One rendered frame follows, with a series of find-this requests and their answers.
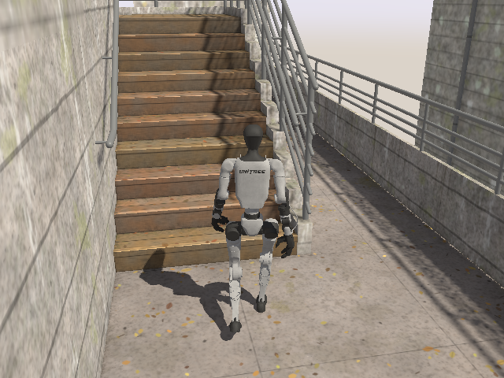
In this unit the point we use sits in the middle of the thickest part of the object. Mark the robot right upper arm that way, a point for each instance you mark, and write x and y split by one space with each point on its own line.
279 180

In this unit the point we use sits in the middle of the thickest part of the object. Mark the robot right hand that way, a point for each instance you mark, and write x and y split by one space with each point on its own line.
290 244

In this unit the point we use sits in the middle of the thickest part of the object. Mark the right robot forearm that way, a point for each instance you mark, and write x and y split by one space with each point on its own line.
285 217

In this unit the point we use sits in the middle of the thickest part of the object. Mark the robot left hand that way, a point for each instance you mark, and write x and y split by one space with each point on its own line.
221 220

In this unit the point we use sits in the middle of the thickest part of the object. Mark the robot left upper arm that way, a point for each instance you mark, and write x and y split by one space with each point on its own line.
227 166

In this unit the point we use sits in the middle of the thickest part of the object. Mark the robot left foot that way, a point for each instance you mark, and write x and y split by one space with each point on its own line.
235 326

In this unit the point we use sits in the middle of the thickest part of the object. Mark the left robot forearm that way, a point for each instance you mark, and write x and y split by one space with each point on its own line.
218 207

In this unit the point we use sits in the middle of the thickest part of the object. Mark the left robot shin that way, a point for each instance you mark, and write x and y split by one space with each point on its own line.
234 293

